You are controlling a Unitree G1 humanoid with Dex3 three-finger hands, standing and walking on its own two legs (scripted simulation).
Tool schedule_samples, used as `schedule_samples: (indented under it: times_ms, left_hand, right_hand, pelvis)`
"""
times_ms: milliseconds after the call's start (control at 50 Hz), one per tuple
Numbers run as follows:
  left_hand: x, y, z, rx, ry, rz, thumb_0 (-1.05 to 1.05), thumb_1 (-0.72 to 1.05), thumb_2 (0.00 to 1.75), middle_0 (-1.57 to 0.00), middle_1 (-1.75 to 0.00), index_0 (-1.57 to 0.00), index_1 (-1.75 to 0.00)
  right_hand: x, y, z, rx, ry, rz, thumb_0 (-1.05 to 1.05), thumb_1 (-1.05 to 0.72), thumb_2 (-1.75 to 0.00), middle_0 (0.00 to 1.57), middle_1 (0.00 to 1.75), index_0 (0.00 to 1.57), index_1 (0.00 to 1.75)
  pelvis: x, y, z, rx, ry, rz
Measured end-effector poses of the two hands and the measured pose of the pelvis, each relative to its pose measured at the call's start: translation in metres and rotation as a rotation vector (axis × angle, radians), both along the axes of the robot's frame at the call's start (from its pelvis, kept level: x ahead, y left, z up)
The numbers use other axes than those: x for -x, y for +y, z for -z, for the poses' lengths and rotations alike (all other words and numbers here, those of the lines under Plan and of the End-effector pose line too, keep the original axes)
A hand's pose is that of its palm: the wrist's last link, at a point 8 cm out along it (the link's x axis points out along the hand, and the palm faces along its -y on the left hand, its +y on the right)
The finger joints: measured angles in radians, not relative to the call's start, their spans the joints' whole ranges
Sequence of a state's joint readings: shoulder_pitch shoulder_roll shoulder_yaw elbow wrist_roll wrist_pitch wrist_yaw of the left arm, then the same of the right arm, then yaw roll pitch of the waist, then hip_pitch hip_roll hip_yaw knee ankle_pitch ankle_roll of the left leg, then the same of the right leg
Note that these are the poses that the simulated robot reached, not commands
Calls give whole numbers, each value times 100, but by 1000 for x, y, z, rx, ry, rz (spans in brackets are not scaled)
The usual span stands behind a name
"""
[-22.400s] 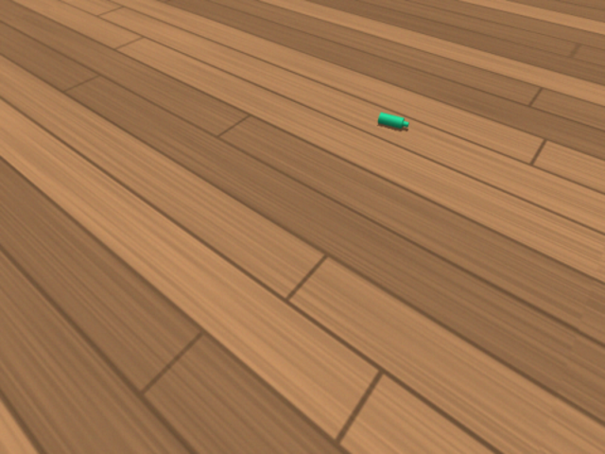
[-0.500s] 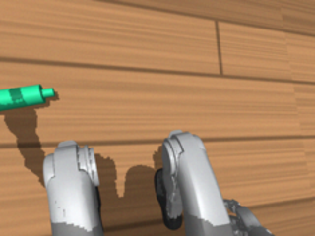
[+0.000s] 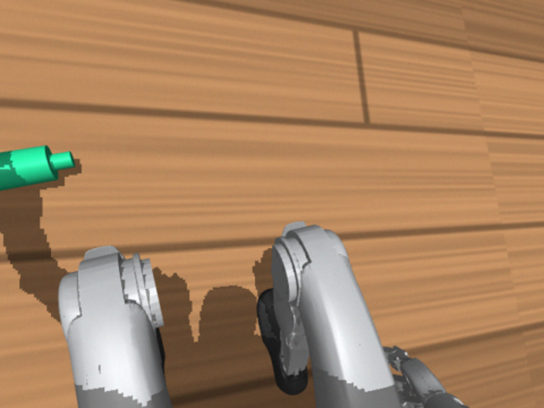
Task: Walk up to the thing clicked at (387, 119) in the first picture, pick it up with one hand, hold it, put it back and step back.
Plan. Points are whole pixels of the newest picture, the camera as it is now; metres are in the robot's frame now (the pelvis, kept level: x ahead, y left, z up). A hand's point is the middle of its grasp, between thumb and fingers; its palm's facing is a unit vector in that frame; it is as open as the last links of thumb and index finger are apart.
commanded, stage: rise first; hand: left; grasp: from above
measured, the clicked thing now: (16, 168) +0.46 +0.36 -0.28
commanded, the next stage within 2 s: approach in 0.82 s
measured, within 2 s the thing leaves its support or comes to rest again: neither
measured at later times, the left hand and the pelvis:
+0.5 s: hand out of the picture +0.41 +0.40 -0.17, palm faces -0.42 -0.14 -0.90, open 14.1 cm; pelvis +0.00 +0.00 +0.00, yaw +0 degrees
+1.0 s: hand out of the picture +0.41 +0.40 -0.17, palm faces -0.42 -0.13 -0.90, open 14.0 cm; pelvis +0.00 +0.00 +0.00, yaw +0 degrees
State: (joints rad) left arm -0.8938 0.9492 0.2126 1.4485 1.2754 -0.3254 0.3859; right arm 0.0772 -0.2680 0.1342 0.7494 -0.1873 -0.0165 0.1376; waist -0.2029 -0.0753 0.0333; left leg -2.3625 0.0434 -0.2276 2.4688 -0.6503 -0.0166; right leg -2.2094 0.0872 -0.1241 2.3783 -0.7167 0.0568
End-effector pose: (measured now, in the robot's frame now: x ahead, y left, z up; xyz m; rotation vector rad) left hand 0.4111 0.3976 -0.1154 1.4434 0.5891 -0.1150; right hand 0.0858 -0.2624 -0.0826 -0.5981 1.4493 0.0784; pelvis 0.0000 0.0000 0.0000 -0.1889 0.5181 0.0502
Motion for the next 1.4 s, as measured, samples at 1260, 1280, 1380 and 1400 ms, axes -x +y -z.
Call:
schedule_samples:
  times_ms: [1260, 1280, 1380, 1400]
  left_hand:
    - [-46, -42, -16, -13, -26, 90, -1, -54, 100, -10, -103, -9, -103]
    - [-49, -46, -16, -10, -29, 87, -1, -54, 100, -10, -103, -9, -104]
    - [-60, -56, -11, -16, -28, 55, 0, -54, 101, -10, -102, -10, -103]
    - [-60, -56, -10, -18, -26, 45, 0, -54, 101, -11, -102, -10, -103]
  right_hand:
    - [6, 5, -10, -21, -45, 23, 0, -90, -89, 21, 30, 21, 30]
    - [8, 5, -11, -20, -46, 26, 0, -90, -89, 21, 30, 21, 30]
    - [22, 2, -13, -19, -36, 50, 0, -90, -89, 21, 30, 20, 30]
    - [26, 2, -12, -20, -31, 56, 0, -91, -89, 21, 30, 20, 30]
  pelvis:
    - [2, 0, -7, 0, 17, -4]
    - [2, -1, -7, 0, 17, -3]
    - [2, -2, -6, -2, 15, 4]
    - [2, -2, -6, -3, 14, 5]
